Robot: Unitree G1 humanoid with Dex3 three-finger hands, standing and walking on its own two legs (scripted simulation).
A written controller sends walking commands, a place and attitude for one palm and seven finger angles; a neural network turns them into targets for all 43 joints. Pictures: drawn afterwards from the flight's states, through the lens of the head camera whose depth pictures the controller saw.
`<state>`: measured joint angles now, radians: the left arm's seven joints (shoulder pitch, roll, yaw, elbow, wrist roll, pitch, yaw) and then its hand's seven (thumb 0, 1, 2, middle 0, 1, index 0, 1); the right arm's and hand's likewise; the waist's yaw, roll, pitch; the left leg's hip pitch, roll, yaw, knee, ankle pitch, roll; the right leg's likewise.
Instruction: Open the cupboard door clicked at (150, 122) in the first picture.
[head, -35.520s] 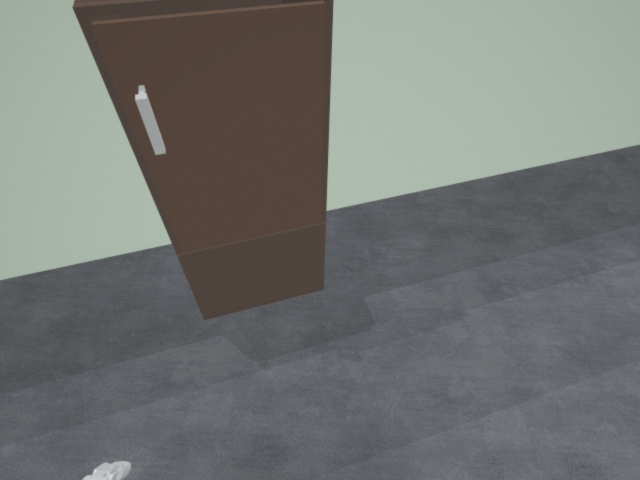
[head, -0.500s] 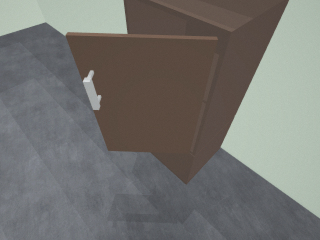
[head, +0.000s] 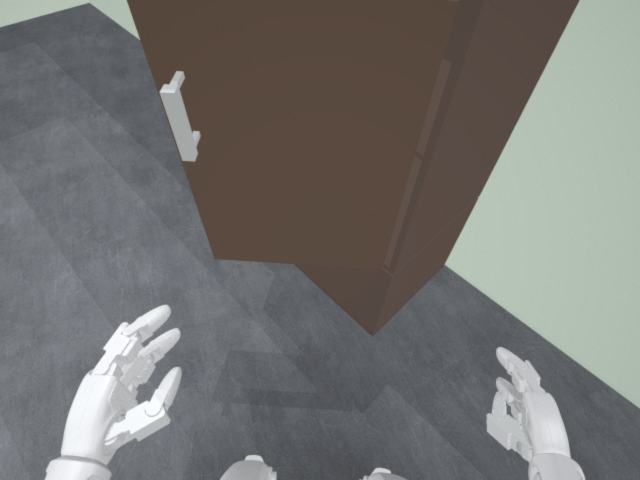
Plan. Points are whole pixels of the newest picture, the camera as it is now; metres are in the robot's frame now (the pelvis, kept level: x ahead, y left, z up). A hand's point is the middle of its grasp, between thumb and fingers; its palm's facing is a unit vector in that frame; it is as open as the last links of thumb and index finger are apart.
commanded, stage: raise the hand with hooked fingers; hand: left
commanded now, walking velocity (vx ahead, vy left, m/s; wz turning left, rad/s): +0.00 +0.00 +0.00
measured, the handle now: (184, 117) +0.58 +0.25 +0.11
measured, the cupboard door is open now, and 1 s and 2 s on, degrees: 43 43 43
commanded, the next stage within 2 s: move the hooked fingers beside the handle in 1.72 s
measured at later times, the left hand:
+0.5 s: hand (89, 363) +0.22 +0.26 +0.07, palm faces +0.11 -0.99 -0.07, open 11.3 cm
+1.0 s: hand (54, 298) +0.27 +0.30 +0.11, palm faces +0.06 -1.00 -0.04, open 13.8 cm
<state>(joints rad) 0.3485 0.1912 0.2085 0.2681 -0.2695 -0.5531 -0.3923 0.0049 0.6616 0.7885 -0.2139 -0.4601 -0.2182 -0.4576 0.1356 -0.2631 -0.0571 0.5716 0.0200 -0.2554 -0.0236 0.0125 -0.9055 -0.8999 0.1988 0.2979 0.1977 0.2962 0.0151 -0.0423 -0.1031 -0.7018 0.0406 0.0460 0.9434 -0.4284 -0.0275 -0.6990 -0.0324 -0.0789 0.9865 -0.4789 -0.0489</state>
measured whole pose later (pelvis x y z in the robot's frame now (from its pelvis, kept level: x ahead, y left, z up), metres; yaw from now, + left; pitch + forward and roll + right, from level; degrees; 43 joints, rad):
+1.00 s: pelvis +0.01 +0.04 +0.03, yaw +1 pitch +6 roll -2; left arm 0.04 0.38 0.37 0.26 -0.33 -0.17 -0.43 -0.01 -0.45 0.32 -0.29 -1.17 -0.30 -1.17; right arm 0.24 -0.26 0.06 0.57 0.04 -0.24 -0.10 0.01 -0.90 -0.90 0.20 0.30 0.20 0.30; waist 0.03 0.03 -0.06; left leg -0.52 0.03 0.02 0.80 -0.38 0.02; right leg -0.46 -0.03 -0.10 0.75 -0.38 0.00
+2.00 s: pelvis +0.00 +0.02 +0.04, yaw +1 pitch +5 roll -1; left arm -0.21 0.44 0.46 0.56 -0.32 -0.20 -0.49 -0.01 -0.50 0.30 -0.30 -1.20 -0.30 -1.20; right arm 0.26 -0.28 0.06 0.61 0.05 -0.21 -0.12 0.02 -0.90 -0.90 0.20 0.30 0.20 0.30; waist 0.01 0.02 -0.03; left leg -0.47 0.04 0.02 0.72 -0.33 0.00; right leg -0.43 -0.01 -0.10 0.69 -0.35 -0.03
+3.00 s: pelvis +0.01 +0.04 +0.02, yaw -1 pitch +14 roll -2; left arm -0.77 0.63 0.49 1.13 -0.18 -0.31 -0.49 -0.01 -0.50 0.30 -0.30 -1.20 -0.30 -1.20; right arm 0.37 -0.29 0.05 0.63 0.03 -0.02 -0.08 0.01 -0.90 -0.90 0.20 0.30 0.20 0.30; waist -0.10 0.00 -0.06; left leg -0.70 0.05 0.04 0.83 -0.38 0.02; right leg -0.65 -0.01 -0.08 0.77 -0.36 0.00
